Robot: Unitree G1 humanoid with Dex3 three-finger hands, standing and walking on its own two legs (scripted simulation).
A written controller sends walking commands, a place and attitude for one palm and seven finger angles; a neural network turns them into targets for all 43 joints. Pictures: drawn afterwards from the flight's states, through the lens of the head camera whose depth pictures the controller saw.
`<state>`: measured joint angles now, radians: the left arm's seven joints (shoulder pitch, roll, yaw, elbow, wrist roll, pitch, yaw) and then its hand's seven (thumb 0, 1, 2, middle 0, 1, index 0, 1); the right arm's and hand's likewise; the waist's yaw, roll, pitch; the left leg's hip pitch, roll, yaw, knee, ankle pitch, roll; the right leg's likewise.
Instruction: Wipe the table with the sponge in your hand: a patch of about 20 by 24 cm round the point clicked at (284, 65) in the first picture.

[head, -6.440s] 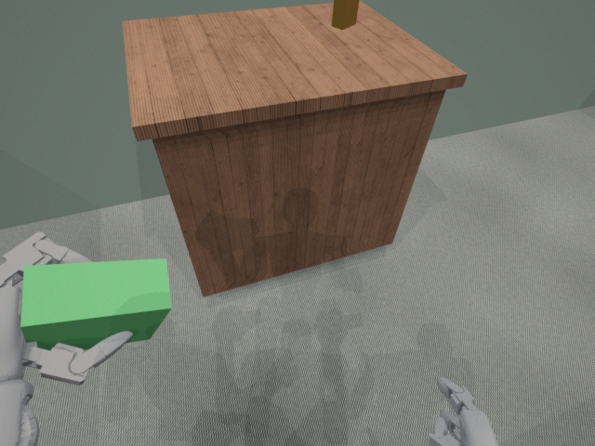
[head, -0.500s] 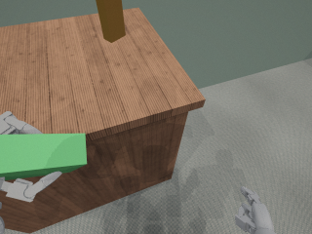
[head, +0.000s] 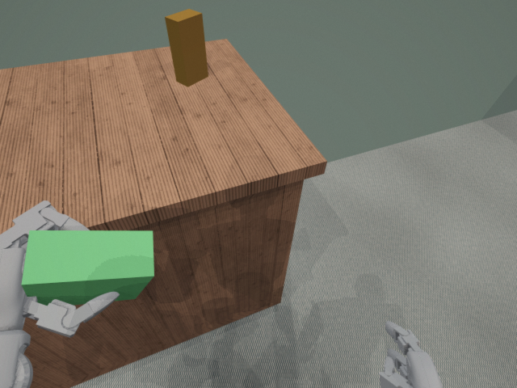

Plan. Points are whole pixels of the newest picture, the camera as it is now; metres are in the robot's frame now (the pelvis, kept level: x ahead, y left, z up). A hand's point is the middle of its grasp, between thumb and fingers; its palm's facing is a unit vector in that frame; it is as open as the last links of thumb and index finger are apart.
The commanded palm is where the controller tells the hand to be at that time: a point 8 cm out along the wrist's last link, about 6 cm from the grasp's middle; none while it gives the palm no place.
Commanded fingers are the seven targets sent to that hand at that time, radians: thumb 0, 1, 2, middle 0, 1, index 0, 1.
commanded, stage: come to a stop and stand still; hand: left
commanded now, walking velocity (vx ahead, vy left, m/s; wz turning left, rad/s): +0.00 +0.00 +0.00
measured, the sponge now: (109, 269) +0.22 +0.20 +0.14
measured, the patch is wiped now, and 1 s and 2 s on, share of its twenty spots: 0.00 0.00 0.00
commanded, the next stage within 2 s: look again from close up in 1.24 s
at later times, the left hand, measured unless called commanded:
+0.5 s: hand (14, 277) +0.20 +0.29 +0.15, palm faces +0.43 -0.83 -0.36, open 9.7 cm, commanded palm +0.14 +0.32 +0.18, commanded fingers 0.00 0.10 1.30 -1.20 -1.60 -1.20 -1.60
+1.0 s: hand (43, 228) +0.26 +0.29 +0.16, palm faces +0.43 -0.81 -0.39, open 9.7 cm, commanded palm +0.19 +0.32 +0.18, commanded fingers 0.00 0.10 1.30 -1.20 -1.60 -1.20 -1.60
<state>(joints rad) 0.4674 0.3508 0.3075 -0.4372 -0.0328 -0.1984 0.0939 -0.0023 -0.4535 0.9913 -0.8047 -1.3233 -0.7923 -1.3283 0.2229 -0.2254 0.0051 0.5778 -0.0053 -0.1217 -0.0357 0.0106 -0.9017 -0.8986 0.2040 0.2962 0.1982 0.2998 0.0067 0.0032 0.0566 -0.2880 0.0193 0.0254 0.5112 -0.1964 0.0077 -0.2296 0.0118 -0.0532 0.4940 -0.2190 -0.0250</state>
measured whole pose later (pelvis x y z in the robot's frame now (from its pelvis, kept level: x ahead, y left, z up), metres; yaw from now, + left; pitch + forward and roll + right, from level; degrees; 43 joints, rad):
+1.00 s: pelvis +0.05 +0.03 +0.01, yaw +4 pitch +0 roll -1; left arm 0.42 0.37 0.34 -0.44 -0.03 -0.18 0.11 0.00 -0.45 0.99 -0.80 -1.32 -0.79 -1.33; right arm 0.17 -0.20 0.03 0.58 -0.01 -0.12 -0.03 0.01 -0.90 -0.90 0.20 0.30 0.20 0.30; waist 0.03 -0.02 0.05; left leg -0.24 -0.04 -0.03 0.40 -0.17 0.04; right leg -0.13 0.04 0.04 0.35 -0.22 -0.01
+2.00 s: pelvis +0.06 +0.02 +0.00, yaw +3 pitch +0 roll -1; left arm 0.46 0.35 0.32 -0.41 -0.04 -0.16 0.11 0.00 -0.45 1.00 -0.80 -1.33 -0.79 -1.33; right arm 0.21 -0.22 0.01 0.59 0.00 -0.07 -0.05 0.01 -0.90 -0.90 0.20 0.30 0.20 0.30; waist 0.02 0.01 -0.01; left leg -0.25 -0.03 -0.01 0.48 -0.23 0.04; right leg -0.14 0.05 0.05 0.41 -0.27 -0.01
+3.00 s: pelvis +0.16 +0.09 -0.01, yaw +2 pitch -2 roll +4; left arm 0.49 0.38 0.36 -0.56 -0.03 -0.20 0.16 0.00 -0.46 1.00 -0.80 -1.33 -0.79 -1.33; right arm 0.19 -0.25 -0.02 0.59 0.00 -0.08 -0.05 0.01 -0.90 -0.90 0.20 0.30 0.20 0.30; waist 0.01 -0.06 0.08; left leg -0.33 0.06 0.06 0.64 -0.29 0.00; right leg -0.33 -0.14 -0.10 0.65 -0.28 0.00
